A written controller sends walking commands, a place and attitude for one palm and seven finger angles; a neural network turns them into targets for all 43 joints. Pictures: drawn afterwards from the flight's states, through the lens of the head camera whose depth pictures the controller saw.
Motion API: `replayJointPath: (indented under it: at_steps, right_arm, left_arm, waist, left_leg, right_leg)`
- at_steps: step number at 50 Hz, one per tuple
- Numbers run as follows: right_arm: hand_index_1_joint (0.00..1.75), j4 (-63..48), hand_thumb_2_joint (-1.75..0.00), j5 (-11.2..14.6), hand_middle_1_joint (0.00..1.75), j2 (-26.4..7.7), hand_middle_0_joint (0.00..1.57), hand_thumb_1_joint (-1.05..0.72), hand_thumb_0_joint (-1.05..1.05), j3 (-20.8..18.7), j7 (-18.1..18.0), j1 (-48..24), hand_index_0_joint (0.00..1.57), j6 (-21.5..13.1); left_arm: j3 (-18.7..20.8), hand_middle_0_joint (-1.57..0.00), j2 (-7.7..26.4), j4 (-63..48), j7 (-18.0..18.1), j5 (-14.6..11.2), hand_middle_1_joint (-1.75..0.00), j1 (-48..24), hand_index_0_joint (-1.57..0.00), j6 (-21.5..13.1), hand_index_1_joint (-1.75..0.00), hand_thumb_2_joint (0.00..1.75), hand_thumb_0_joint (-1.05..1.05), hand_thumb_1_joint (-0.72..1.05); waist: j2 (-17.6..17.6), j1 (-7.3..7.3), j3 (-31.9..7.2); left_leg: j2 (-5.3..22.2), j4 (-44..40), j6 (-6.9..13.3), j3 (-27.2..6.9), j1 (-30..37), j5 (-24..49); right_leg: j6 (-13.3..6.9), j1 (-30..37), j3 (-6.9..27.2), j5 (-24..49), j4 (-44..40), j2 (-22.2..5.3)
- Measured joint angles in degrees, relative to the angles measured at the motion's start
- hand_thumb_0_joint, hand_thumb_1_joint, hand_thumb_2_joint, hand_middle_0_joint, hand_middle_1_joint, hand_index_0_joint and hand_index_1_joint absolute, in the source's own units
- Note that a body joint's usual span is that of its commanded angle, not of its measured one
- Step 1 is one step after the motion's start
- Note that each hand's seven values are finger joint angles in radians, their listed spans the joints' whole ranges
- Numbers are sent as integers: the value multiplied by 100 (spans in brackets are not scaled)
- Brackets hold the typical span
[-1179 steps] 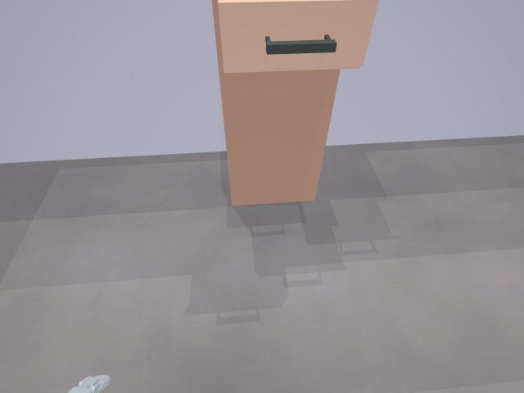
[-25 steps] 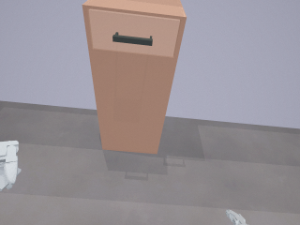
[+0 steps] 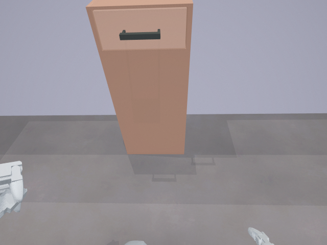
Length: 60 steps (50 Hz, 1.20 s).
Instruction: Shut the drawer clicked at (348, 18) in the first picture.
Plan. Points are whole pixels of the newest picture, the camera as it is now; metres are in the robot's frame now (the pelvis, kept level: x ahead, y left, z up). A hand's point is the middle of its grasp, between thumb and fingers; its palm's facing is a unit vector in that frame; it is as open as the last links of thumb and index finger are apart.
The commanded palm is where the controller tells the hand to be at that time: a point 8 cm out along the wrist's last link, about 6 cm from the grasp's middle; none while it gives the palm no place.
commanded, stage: stop stepping back and stand still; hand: left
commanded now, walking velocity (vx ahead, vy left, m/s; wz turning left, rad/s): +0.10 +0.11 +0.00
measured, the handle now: (140, 33) +0.89 +0.16 +0.15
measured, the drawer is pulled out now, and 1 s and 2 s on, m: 0.00 0.00 0.00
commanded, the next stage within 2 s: let the arm hang, fingers relaxed in 1.20 s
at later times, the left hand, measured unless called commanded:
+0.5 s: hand (32, 171) +0.22 +0.27 +0.15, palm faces +0.32 -0.81 -0.48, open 3.3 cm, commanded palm +0.15 +0.32 +0.18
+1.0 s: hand (4, 185) +0.18 +0.30 +0.16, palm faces +0.35 -0.82 -0.46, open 3.3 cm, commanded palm +0.12 +0.34 +0.18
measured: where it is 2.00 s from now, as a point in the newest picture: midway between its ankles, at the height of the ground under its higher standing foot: outside the picture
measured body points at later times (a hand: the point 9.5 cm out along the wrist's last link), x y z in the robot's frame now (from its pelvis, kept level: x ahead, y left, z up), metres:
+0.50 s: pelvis +0.03 +0.04 +0.00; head +0.05 +0.03 +0.45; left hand +0.19 +0.31 +0.18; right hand +0.20 -0.18 -0.09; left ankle +0.05 +0.16 -0.74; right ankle +0.00 -0.06 -0.74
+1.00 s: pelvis +0.00 +0.06 +0.00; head +0.02 +0.07 +0.45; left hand +0.16 +0.34 +0.18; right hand +0.17 -0.17 -0.08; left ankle +0.05 +0.16 -0.74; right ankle +0.00 -0.06 -0.74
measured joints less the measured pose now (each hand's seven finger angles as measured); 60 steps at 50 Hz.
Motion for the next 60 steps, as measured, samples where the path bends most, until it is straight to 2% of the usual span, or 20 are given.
replayJointPath:
  at_steps: [3, 5, 8, 10, 12, 13, 15, 17, 20, 25, 30, 36, 42, 46, 53, 60]
  right_arm:
    - [30, 29, -90, 11, 30, -164, 20, -90, 1, -64, -81, 93, 20, -89]
    - [30, 12, -90, 6, 30, -234, 20, -90, 1, -111, -131, 109, 20, -197]
    - [30, -95, -90, 0, 30, -276, 20, -90, 1, -170, -171, 70, 20, -340]
    - [30, -219, -90, -4, 30, -286, 20, -90, 1, -194, -174, 25, 20, -397]
    - [30, -389, -90, 17, 30, -337, 20, -90, 1, -218, -164, -5, 20, -435]
    - [30, -407, -90, 39, 30, -295, 20, -91, 1, -245, -162, -62, 20, -433]
    - [30, -415, -90, 109, 30, -169, 20, -91, 1, -224, -136, -174, 20, -374]
    - [30, -443, -90, 140, 30, -76, 20, -91, 1, -153, -98, -261, 20, -344]
    - [30, -499, -90, 150, 30, 39, 20, -91, 1, -50, -23, -363, 20, -322]
    - [30, -522, -90, 122, 30, 206, 20, -90, 1, 107, 46, -406, 20, -263]
    - [30, -559, -90, 90, 30, 298, 20, -90, 1, 200, 27, -339, 20, -233]
    - [30, -529, -90, 84, 30, 257, 20, -90, 1, 199, 10, -332, 20, -225]
    - [30, -494, -90, 79, 30, 133, 20, -90, 1, 148, -24, -300, 20, -272]
    - [30, -499, -90, 68, 30, 98, 20, -90, 1, 127, -50, -258, 20, -314]
    - [30, -484, -90, 52, 30, 109, 20, -90, 1, 114, -54, -228, 20, -344]
    - [30, -423, -90, 52, 30, 106, 20, -90, 1, 121, -57, -236, 20, -336]
  left_arm:
    - [-252, -141, -340, 211, 28, 43, -160, -164, -141, 66, -160, 90, 2, 89]
    - [-447, -141, -407, 123, 32, 95, -160, -285, -141, 35, -160, 90, 2, 89]
    - [-578, -141, -290, -290, 36, 138, -160, -347, -141, -88, -160, 90, 2, 89]
    - [-491, -141, -124, -616, 49, 112, -160, -273, -141, -202, -160, 90, 2, 89]
    - [-304, -141, 39, -865, 65, 57, -160, -138, -141, -331, -160, 90, 2, 89]
    - [-190, -141, 141, -893, 70, 35, -160, -123, -141, -379, -160, 90, 2, 89]
    - [-16, -141, 294, -780, 50, 9, -160, -180, -141, -409, -160, 90, 2, 89]
    - [91, -140, 321, -609, 12, 4, -160, -200, -141, -368, -160, 90, 1, 89]
    - [73, -140, 225, -434, -33, -10, -160, -176, -141, -242, -160, 90, 1, 89]
    - [-230, -140, 53, -578, -102, -15, -160, -64, -140, -59, -160, 90, 2, 89]
    - [-229, -140, 171, -915, -98, -19, -160, 29, -140, -48, -160, 90, 2, 89]
    - [17, -140, 246, -838, -29, -64, -160, 10, -141, -86, -160, 90, 2, 89]
    - [-167, -140, 44, -607, -29, -35, -160, -52, -140, 50, -160, 90, 2, 89]
    - [-280, -140, 25, -688, -33, 10, -160, -35, -140, 64, -160, 90, 2, 89]
    - [-161, -140, 145, -793, 2, 17, -160, 46, -141, -56, -160, 90, 2, 89]
    - [-231, -140, 6, -506, 10, 29, -160, -50, -141, 17, -160, 90, 2, 89]
  waist:
    - [-58, -21, -25]
    - [-140, -31, 43]
    - [-265, -47, 180]
    - [-279, -73, 239]
    - [-101, -101, 243]
    - [-84, -137, 268]
    - [-143, -111, 341]
    - [-104, -95, 357]
    - [3, -106, 402]
    - [-34, -87, 514]
    - [-131, -42, 547]
    - [-101, -26, 496]
    - [-89, -38, 466]
    - [-127, -48, 484]
    - [-94, -51, 465]
    - [4, -39, 442]
  left_leg:
    - [133, -223, 14, 79, 72, 340]
    - [216, -742, 61, 152, 269, 412]
    - [282, -1768, 130, 255, 719, 427]
    - [281, -2502, 154, 275, 1107, 570]
    - [349, -3157, 208, 183, 1514, 844]
    - [365, -3207, 65, 149, 1550, 785]
    - [332, -3076, -143, 185, 1542, 655]
    - [357, -2991, -194, 221, 1512, 575]
    - [383, -2901, -150, 252, 1451, 513]
    - [316, -2900, -60, 300, 1447, 503]
    - [252, -2991, 12, 306, 1459, 572]
    - [238, -3089, 76, 318, 1430, 675]
    - [196, -3195, 136, 333, 1421, 793]
    - [169, -3250, 154, 308, 1409, 872]
    - [193, -3273, 142, 266, 1381, 942]
    - [220, -3301, 132, 263, 1369, 977]
  right_leg:
    - [41, 201, -34, 68, -250, -92]
    - [56, 285, -75, 90, -329, -152]
    - [70, 312, -107, 50, -305, -200]
    - [92, 274, -107, -36, -191, -179]
    - [134, 184, -133, -178, 18, -34]
    - [160, 137, -143, -267, 152, -25]
    - [198, 142, -97, -337, 237, -75]
    - [227, 160, -55, -317, 183, -55]
    - [272, 161, -20, -270, 104, -31]
    - [354, 166, 23, -239, 67, -100]
    - [429, 202, 22, -152, -56, -157]
    - [489, 229, 31, 40, -288, -162]
    - [540, 228, 39, 175, -408, -198]
    - [549, 217, 12, 229, -436, -219]
    - [533, 229, -28, 316, -519, -188]
    - [521, 232, -26, 378, -590, -156]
